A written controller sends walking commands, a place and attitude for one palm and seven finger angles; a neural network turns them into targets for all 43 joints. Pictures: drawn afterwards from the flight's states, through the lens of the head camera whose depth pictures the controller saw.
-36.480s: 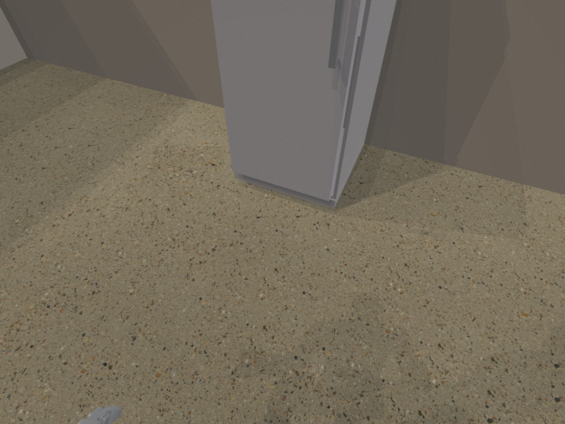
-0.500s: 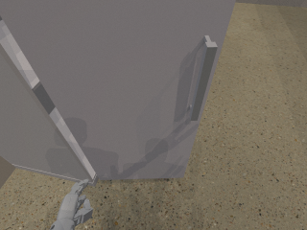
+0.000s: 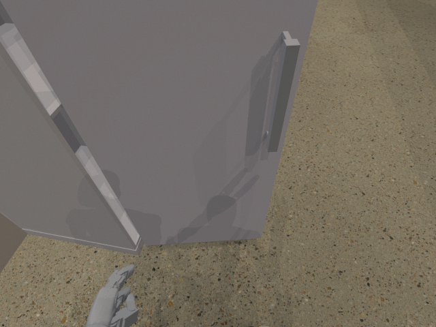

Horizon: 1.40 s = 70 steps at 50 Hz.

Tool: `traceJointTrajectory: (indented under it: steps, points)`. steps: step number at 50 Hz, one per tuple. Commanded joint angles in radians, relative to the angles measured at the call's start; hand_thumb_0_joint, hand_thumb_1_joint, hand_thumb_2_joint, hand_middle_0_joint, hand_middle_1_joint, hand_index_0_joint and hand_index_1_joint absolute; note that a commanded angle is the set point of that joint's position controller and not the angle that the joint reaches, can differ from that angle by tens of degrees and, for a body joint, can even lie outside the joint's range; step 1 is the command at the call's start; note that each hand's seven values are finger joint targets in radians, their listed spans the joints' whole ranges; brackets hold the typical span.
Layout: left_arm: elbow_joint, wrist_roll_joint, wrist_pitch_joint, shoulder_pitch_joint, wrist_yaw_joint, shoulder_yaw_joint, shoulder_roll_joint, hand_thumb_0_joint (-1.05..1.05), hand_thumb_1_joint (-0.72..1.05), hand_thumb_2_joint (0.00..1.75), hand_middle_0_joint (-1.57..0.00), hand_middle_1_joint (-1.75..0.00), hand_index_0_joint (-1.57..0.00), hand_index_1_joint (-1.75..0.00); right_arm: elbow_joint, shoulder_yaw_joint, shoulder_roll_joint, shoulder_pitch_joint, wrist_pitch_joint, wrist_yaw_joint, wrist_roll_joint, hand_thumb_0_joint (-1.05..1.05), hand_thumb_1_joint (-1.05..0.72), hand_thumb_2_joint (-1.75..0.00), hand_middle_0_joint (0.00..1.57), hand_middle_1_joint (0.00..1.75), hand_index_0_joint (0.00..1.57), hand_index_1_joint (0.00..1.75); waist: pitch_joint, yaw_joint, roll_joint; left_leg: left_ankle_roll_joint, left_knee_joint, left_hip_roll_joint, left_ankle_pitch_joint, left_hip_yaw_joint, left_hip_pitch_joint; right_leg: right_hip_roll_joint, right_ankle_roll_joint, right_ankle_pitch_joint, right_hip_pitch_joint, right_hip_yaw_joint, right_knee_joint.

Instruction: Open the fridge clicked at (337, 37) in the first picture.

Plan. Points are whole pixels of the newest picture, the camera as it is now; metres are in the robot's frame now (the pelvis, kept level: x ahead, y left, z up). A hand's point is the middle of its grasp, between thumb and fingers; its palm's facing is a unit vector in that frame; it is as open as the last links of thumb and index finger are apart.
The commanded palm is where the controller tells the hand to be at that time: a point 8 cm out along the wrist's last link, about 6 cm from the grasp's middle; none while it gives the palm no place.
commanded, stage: step back with the hand held close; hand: right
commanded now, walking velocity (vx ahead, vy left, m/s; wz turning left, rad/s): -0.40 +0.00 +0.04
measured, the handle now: (277, 99) +0.55 -0.12 +0.12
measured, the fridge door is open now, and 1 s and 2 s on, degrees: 76 76 76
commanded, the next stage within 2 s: stop stepping back and stand still in 0.30 s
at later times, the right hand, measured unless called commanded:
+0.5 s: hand out of the picture +0.09 -0.27 +0.17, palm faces +0.42 +0.79 -0.45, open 7.4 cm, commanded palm +0.05 -0.29 +0.19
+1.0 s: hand out of the picture +0.03 -0.30 +0.16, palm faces +0.49 +0.76 -0.43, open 7.4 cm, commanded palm -0.02 -0.32 +0.19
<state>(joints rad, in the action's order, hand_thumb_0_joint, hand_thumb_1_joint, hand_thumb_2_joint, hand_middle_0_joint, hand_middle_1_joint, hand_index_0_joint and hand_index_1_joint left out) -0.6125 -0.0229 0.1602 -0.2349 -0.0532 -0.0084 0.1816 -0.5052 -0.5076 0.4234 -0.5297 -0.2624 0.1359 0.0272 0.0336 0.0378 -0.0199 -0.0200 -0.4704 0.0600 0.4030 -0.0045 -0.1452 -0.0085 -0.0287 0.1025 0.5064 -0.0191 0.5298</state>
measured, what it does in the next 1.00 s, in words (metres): walks backwards: right foot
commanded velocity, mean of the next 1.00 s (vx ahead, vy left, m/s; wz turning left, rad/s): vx -0.04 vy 0.01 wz -0.01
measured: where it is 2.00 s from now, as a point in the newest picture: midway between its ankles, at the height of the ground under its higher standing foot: outside the picture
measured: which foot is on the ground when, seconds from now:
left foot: down 0.00-1.00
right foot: down 0.00-0.38, up 0.40-0.58, down 0.60-0.84, up 0.86-1.00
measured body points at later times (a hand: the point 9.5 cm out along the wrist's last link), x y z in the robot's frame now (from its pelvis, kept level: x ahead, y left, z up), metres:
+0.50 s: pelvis -0.10 +0.00 +0.02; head -0.09 -0.02 +0.46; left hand +0.07 +0.24 -0.06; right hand +0.06 -0.31 +0.19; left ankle -0.11 +0.11 -0.73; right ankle -0.07 -0.10 -0.67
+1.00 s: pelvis -0.16 -0.02 +0.01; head -0.18 -0.02 +0.46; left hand -0.02 +0.23 -0.08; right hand +0.00 -0.34 +0.19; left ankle -0.14 +0.06 -0.73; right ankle -0.15 -0.14 -0.69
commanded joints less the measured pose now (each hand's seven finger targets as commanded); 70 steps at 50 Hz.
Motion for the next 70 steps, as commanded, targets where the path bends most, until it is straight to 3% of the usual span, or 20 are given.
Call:
traceJointTrajectory:
  steps: [1, 3, 5, 7, 9, 11, 17, 20, 21, 24, 28, 31, 33, 39, 43, 52, 55, 60, 64, 70]
  points:
    - [0.097, -0.003, 0.024, 0.115, -0.021, 0.047, 0.126, 0.0, 0.9, 0.9, -0.2, -0.3, -0.2, -0.3, -0.185, -0.033, 0.212, 0.165, -0.06, 0.006, -0.002, 0.0, -0.9, -0.9, 0.2, 0.3, 0.2, 0.3, 0.173, -0.021, -0.054, 0.021, 0.103, -0.237, -0.95, -0.141, -0.125, -0.068, 0.02, -0.2, -0.362, -0.013, 0.084]
    - [0.132, 0.029, 0.012, 0.12, -0.035, 0.064, 0.139, 0.0, 0.9, 0.9, -0.2, -0.3, -0.2, -0.3, -0.172, -0.019, 0.198, 0.191, -0.043, 0.002, -0.001, 0.0, -0.9, -0.9, 0.2, 0.3, 0.2, 0.3, 0.252, -0.026, -0.255, 0.162, 0.015, -0.199, -1.45, -0.047, 0.017, 0.021, 0.01, -0.062, -0.312, -0.099, 0.096]
    - [0.162, 0.035, 0.005, 0.132, -0.04, 0.062, 0.139, 0.0, 0.9, 0.9, -0.2, -0.3, -0.2, -0.3, -0.168, -0.076, 0.243, 0.099, -0.032, -0.006, 0.01, 0.0, -0.9, -0.9, 0.2, 0.3, 0.2, 0.3, 0.221, -0.013, -0.16, 0.135, -0.006, -0.187, -1.237, -0.047, -0.066, 0.015, -0.006, -0.073, -0.359, -0.086, 0.049]
    - [0.186, 0.032, -0.012, 0.162, -0.041, 0.048, 0.142, 0.0, 0.9, 0.9, -0.2, -0.3, -0.2, -0.3, -0.235, -0.072, 0.236, 0.059, -0.025, -0.01, 0.018, 0.0, -0.9, -0.9, 0.2, 0.3, 0.2, 0.3, 0.236, -0.012, 0.067, 0.105, -0.093, -0.107, -0.962, -0.018, -0.113, -0.049, -0.018, -0.493, -0.466, -0.028, -0.079]
    - [0.18, 0.018, -0.013, 0.144, -0.015, 0.056, 0.154, 0.0, 0.9, 0.9, -0.2, -0.3, -0.2, -0.3, -0.264, -0.076, 0.223, 0.015, -0.023, -0.011, 0.031, 0.0, -0.9, -0.9, 0.2, 0.3, 0.2, 0.3, 0.284, 0.001, 0.281, 0.086, -0.255, -0.01, -0.117, -0.033, -0.212, -0.208, -0.083, -0.702, -0.544, 0.133, -0.148]
    - [0.174, 0.0, 0.012, 0.15, -0.005, 0.069, 0.164, 0.0, 0.9, 0.9, -0.2, -0.3, -0.2, -0.3, -0.222, -0.072, 0.186, -0.031, -0.015, -0.017, 0.034, 0.0, -0.9, -0.9, 0.2, 0.3, 0.2, 0.3, 0.19, 0.016, 0.369, 0.056, -0.371, 0.021, 0.142, -0.042, -0.096, -0.284, -0.138, -0.238, -0.28, 0.219, -0.302]
    - [0.201, 0.02, 0.006, 0.167, -0.01, 0.074, 0.159, 0.0, 0.9, 0.9, -0.2, -0.3, -0.2, -0.3, -0.207, -0.081, 0.183, -0.104, 0.023, -0.01, 0.058, 0.0, -0.9, -0.9, 0.2, 0.3, 0.2, 0.3, 0.081, 0.009, 0.137, 0.017, 0.06, -0.014, -0.042, 0.058, 0.006, -0.164, -0.033, 0.332, -0.074, 0.086, -0.301]
    - [0.165, 0.016, -0.014, 0.115, -0.015, 0.083, 0.136, 0.0, 0.9, 0.9, -0.2, -0.3, -0.2, -0.3, -0.231, -0.06, 0.241, 0.033, 0.009, 0.0, 0.033, 0.0, -0.9, -0.9, 0.2, 0.3, 0.2, 0.3, 0.006, 0.002, -0.246, -0.182, 0.448, -0.467, 0.082, -0.459, -0.488, 0.075, 0.079, 0.358, -0.194, -0.002, 0.518]
    - [0.138, -0.005, -0.002, 0.09, -0.014, 0.082, 0.149, 0.0, 0.9, 0.9, -0.2, -0.3, -0.2, -0.3, -0.242, -0.069, 0.24, 0.086, 0.009, 0.014, 0.024, 0.0, -0.9, -0.9, 0.2, 0.3, 0.2, 0.3, 0.031, -0.007, -0.172, -0.208, 0.397, -0.481, -0.024, -0.404, -0.487, 0.061, 0.07, 0.374, -0.133, 0.053, 0.68]
    - [0.141, 0.008, 0.007, 0.109, -0.034, 0.04, 0.122, 0.0, 0.9, 0.9, -0.2, -0.3, -0.2, -0.3, -0.131, -0.005, 0.18, 0.166, 0.048, 0.015, 0.004, 0.0, -0.9, -0.9, 0.2, 0.3, 0.2, 0.3, 0.035, -0.037, -0.121, -0.119, 0.19, -0.316, -0.336, -0.155, -0.257, -0.021, 0.041, 0.298, -0.124, 0.018, 0.425]
    - [0.112, 0.007, 0.038, 0.07, -0.067, 0.038, 0.148, 0.0, 0.9, 0.9, -0.2, -0.3, -0.2, -0.3, -0.114, 0.051, 0.13, 0.218, 0.052, 0.046, -0.019, 0.0, -0.9, -0.9, 0.2, 0.3, 0.2, 0.3, 0.084, -0.04, 0.107, -0.051, 0.021, -0.208, -0.398, -0.095, -0.088, 0.009, 0.009, 0.153, -0.304, -0.026, -0.165]
    - [0.159, 0.026, 0.06, 0.056, -0.048, 0.063, 0.185, 0.0, 0.9, 0.9, -0.2, -0.3, -0.2, -0.3, -0.229, 0.024, 0.176, 0.153, 0.035, 0.056, -0.022, 0.0, -0.9, -0.9, 0.2, 0.3, 0.2, 0.3, 0.151, -0.013, 0.235, 0.019, -0.155, -0.072, -0.146, 0.01, -0.195, -0.204, -0.026, -0.38, -0.481, 0.195, -0.143]
    - [0.168, 0.016, 0.063, 0.074, -0.032, 0.051, 0.145, 0.0, 0.9, 0.9, -0.2, -0.3, -0.2, -0.3, -0.306, -0.017, 0.205, 0.085, 0.031, 0.037, -0.005, 0.0, -0.9, -0.9, 0.2, 0.3, 0.2, 0.3, 0.131, -0.037, 0.234, 0.026, -0.212, -0.035, -0.134, 0.059, -0.212, -0.169, -0.013, -0.526, -0.461, 0.224, -0.16]
    - [0.145, 0.01, 0.037, 0.102, -0.006, 0.05, 0.163, 0.0, 0.9, 0.9, -0.2, -0.3, -0.2, -0.3, -0.156, -0.079, 0.199, -0.052, 0.013, 0.027, 0.003, 0.0, -0.9, -0.9, 0.2, 0.3, 0.2, 0.3, 0.034, -0.025, 0.141, 0.01, 0.029, -0.057, -0.078, 0.044, 0.059, -0.172, -0.049, 0.185, -0.104, 0.144, -0.182]
    - [0.128, 0.019, -0.006, 0.085, -0.008, 0.076, 0.158, 0.0, 0.9, 0.9, -0.2, -0.3, -0.2, -0.3, -0.043, -0.057, 0.175, 0.016, 0.024, 0.009, 0.025, 0.0, -0.9, -0.9, 0.2, 0.3, 0.2, 0.3, -0.008, -0.026, -0.178, -0.185, 0.338, -0.398, 0.313, -0.521, -0.059, 0.006, 0.018, 0.398, 0.092, 0.014, 0.49]
    - [0.105, -0.005, 0.038, 0.075, -0.044, 0.041, 0.15, 0.0, 0.9, 0.9, -0.2, -0.3, -0.2, -0.3, -0.122, 0.065, 0.14, 0.233, 0.023, 0.031, -0.01, 0.0, -0.9, -0.9, 0.2, 0.3, 0.2, 0.3, -0.011, -0.043, 0.003, -0.081, 0.149, -0.23, 0.155, -0.131, -0.246, -0.012, -0.009, 0.23, -0.373, -0.064, -0.049]
    - [0.14, 0.002, 0.051, 0.101, -0.035, 0.046, 0.18, 0.0, 0.9, 0.9, -0.2, -0.3, -0.2, -0.3, -0.274, 0.027, 0.174, 0.25, -0.003, 0.05, -0.023, 0.0, -0.9, -0.9, 0.2, 0.3, 0.2, 0.3, -0.039, -0.021, 0.336, 0.019, -0.186, -0.064, -0.004, 0.006, -0.286, -0.263, -0.113, 0.346, -0.324, 0.322, -0.286]
    - [0.133, 0.008, 0.063, 0.093, -0.014, 0.042, 0.15, 0.0, 0.9, 0.9, -0.2, -0.3, -0.2, -0.3, -0.2, -0.058, 0.2, 0.094, -0.004, 0.045, -0.028, 0.0, -0.9, -0.9, 0.2, 0.3, 0.2, 0.3, -0.043, -0.008, 0.262, 0.022, -0.037, -0.069, -0.14, 0.028, 0.007, -0.179, -0.063, 0.16, -0.105, 0.133, -0.199]
    - [0.126, 0.02, 0.05, 0.052, 0.0, 0.061, 0.137, 0.0, 0.9, 0.9, -0.2, -0.3, -0.2, -0.3, -0.056, -0.049, 0.16, 0.01, 0.007, 0.028, 0.015, 0.0, -0.9, -0.9, 0.2, 0.3, 0.2, 0.3, 0.047, -0.039, -0.136, -0.069, 0.159, -0.254, -0.311, -0.267, -0.042, -0.008, 0.033, 0.147, -0.174, -0.01, 0.111]
    - [0.113, 0.022, 0.041, 0.088, -0.015, 0.043, 0.152, 0.0, 0.9, 0.9, -0.2, -0.3, -0.2, -0.3, -0.017, 0.011, 0.126, 0.052, 0.025, 0.021, 0.018, 0.0, -0.9, -0.9, 0.2, 0.3, 0.2, 0.3, 0.067, -0.034, -0.043, -0.003, 0.058, -0.155, -0.393, -0.084, -0.048, -0.064, 0.005, -0.067, -0.32, 0.042, -0.102]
